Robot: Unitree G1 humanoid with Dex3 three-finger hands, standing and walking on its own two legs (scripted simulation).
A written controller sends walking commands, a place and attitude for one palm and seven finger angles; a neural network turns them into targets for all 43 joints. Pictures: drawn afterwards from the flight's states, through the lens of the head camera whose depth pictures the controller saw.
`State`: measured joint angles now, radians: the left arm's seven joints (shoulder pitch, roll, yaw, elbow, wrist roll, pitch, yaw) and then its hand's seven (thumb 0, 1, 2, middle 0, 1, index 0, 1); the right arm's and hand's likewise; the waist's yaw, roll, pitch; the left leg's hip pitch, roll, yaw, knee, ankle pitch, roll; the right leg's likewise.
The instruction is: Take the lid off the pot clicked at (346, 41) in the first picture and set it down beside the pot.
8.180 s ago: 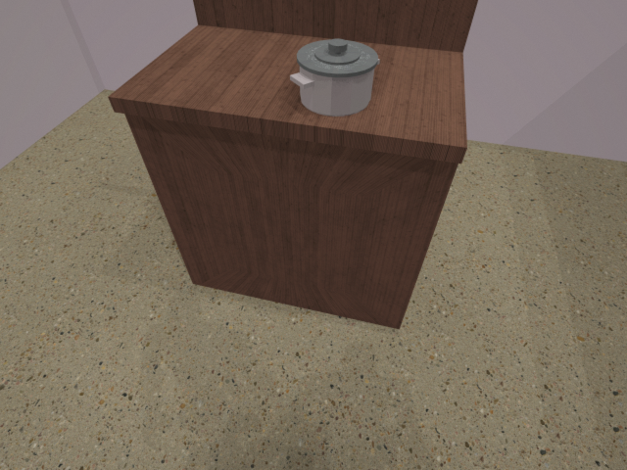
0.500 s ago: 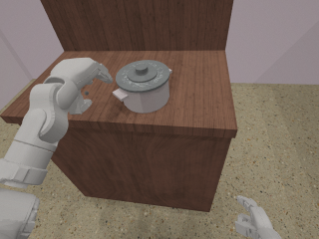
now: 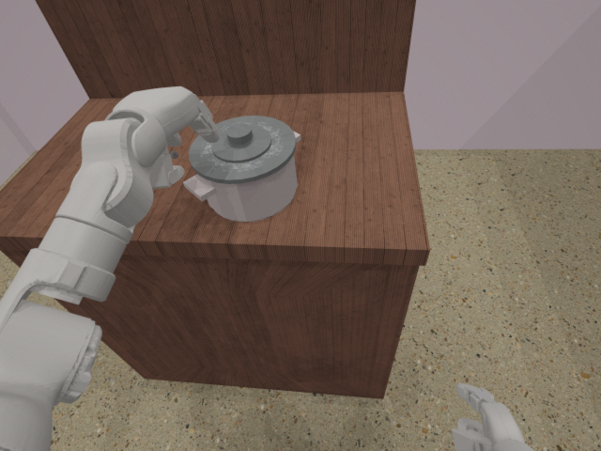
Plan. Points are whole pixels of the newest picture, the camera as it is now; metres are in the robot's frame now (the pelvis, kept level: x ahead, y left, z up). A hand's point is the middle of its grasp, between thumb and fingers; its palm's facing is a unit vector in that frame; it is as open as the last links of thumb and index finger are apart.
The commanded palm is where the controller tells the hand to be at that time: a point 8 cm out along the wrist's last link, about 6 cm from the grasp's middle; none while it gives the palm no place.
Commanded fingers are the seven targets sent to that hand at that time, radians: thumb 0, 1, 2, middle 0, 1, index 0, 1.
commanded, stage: move the open hand above the knob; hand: left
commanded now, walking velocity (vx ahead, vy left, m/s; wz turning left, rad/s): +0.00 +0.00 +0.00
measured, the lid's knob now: (239, 133) +0.54 +0.14 +0.15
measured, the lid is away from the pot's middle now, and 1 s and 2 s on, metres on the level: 0.00 0.00 0.00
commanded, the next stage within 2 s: lower the open fingers around the knob in 1.40 s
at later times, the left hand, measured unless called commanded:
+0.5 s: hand (214, 119) +0.49 +0.15 +0.21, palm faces -0.27 -0.06 -0.96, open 9.9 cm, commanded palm +0.49 +0.15 +0.28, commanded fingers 0.00 -0.37 1.69 -0.88 -0.08 -0.88 -0.08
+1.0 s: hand (227, 102) +0.52 +0.14 +0.22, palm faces -0.26 -0.06 -0.96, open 9.9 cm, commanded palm +0.50 +0.15 +0.28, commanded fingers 0.00 -0.37 1.69 -0.88 -0.08 -0.88 -0.08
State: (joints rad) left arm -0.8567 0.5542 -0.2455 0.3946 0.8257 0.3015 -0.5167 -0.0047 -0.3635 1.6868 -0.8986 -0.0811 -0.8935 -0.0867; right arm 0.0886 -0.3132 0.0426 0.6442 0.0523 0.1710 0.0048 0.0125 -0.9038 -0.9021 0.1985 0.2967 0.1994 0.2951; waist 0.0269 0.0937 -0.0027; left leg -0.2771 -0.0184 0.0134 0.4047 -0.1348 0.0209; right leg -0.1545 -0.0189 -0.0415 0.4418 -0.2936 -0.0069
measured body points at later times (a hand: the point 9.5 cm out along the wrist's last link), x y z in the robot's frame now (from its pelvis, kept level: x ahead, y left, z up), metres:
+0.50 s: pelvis +0.01 +0.00 +0.00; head +0.04 -0.03 +0.45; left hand +0.50 +0.15 +0.27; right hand +0.13 -0.26 -0.13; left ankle +0.05 +0.11 -0.74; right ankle -0.04 -0.11 -0.74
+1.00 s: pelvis +0.03 +0.01 +0.00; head +0.06 -0.03 +0.45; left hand +0.53 +0.14 +0.27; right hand +0.09 -0.27 -0.14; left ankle +0.05 +0.11 -0.74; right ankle -0.04 -0.11 -0.74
